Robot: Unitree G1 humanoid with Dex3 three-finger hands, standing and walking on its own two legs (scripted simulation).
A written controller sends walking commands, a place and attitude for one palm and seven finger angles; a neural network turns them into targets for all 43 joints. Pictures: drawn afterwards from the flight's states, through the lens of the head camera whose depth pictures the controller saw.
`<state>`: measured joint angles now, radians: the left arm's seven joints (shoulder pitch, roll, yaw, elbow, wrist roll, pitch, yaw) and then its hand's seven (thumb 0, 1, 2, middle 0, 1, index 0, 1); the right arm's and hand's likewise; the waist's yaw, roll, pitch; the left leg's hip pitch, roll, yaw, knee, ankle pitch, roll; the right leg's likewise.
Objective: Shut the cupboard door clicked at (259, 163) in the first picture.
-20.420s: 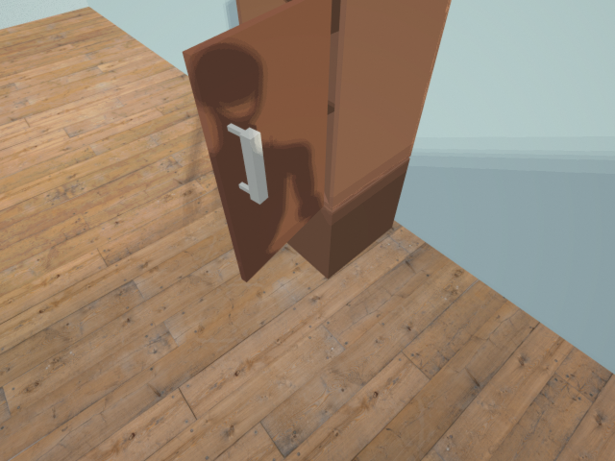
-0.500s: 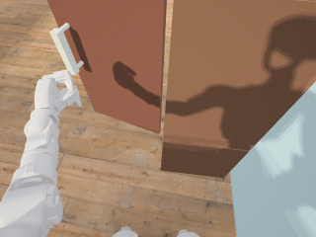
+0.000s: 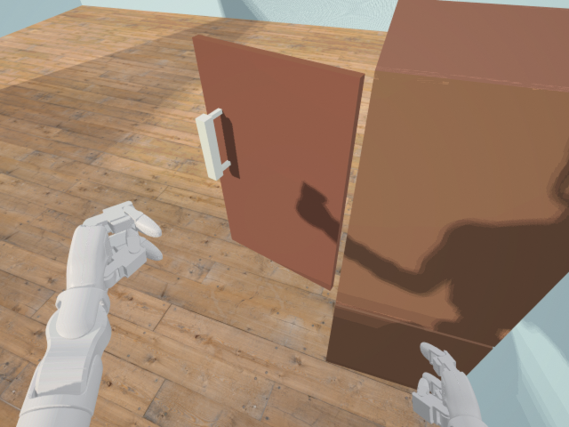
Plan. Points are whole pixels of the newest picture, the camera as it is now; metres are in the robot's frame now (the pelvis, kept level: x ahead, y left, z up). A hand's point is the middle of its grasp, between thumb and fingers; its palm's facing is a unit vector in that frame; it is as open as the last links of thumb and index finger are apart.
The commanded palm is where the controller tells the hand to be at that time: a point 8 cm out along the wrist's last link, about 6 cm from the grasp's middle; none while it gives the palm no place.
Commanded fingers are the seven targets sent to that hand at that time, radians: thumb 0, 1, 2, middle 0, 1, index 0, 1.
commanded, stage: draw the hand back to the body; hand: left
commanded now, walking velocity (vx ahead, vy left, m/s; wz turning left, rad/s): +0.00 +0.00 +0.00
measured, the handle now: (216, 144) +0.67 +0.22 +0.04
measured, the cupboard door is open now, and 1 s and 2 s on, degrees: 75 75 75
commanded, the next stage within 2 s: step back with the hand held close in 0.82 s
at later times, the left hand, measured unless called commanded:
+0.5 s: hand (55, 297) +0.20 +0.26 +0.17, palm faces +0.45 -0.78 -0.44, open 6.6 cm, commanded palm +0.16 +0.29 +0.18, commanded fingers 0.00 0.90 0.90 -0.20 -0.30 -0.20 -0.30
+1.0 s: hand (63, 295) +0.20 +0.25 +0.17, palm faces +0.45 -0.79 -0.42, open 7.4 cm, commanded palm +0.15 +0.28 +0.18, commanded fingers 0.00 0.90 0.90 -0.20 -0.30 -0.20 -0.30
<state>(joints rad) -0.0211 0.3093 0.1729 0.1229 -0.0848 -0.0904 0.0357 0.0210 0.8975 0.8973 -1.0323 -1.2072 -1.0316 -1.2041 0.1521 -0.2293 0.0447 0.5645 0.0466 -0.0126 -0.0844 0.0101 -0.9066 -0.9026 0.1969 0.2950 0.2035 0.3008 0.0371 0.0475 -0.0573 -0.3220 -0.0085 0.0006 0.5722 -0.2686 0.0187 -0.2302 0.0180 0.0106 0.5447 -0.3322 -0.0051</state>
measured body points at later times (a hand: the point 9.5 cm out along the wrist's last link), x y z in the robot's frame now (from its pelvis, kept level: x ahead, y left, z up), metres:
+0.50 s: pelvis +0.02 -0.01 +0.01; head -0.01 -0.04 +0.46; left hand +0.17 +0.30 +0.20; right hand +0.20 -0.23 -0.09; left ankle +0.02 +0.11 -0.73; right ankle -0.03 -0.12 -0.73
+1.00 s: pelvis +0.01 -0.02 +0.01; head -0.01 -0.05 +0.46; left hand +0.17 +0.29 +0.20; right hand +0.20 -0.23 -0.08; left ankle +0.02 +0.11 -0.73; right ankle -0.03 -0.12 -0.73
